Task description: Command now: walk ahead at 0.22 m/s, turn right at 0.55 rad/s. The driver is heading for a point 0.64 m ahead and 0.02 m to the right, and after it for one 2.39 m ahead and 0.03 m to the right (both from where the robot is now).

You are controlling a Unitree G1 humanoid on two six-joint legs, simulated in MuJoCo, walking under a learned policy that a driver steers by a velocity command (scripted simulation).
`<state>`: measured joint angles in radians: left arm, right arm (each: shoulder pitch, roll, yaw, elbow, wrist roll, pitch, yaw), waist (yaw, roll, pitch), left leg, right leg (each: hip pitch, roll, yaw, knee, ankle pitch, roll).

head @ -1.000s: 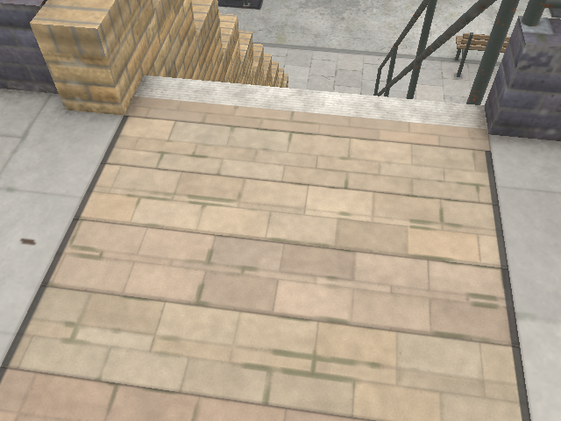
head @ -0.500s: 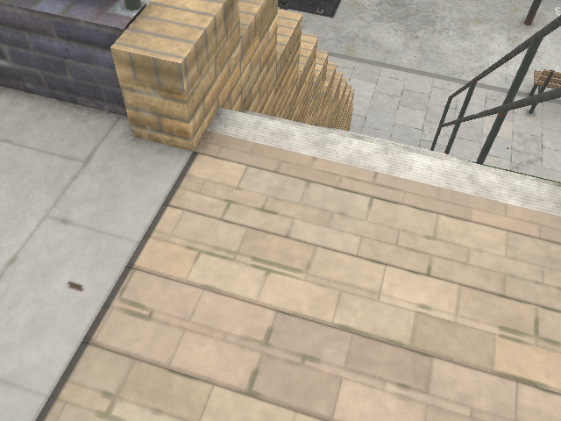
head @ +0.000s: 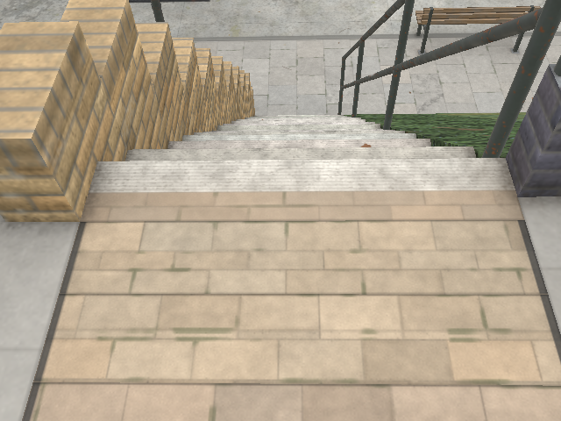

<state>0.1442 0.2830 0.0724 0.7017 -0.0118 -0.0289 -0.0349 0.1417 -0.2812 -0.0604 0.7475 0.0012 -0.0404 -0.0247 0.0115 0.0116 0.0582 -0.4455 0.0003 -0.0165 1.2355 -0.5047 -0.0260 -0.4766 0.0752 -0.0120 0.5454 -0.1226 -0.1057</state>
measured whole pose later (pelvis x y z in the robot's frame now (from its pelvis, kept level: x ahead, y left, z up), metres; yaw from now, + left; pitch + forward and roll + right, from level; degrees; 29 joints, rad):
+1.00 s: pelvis +0.40 -0.05 +0.01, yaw -12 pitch +2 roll -1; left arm 0.16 0.25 0.05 0.70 0.00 -0.08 -0.03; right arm 0.35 -0.29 -0.04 0.83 0.03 -0.07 0.00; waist -0.03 0.03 0.03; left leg -0.44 0.06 -0.06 1.18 -0.36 0.02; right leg -0.30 0.03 -0.08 0.44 -0.18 -0.05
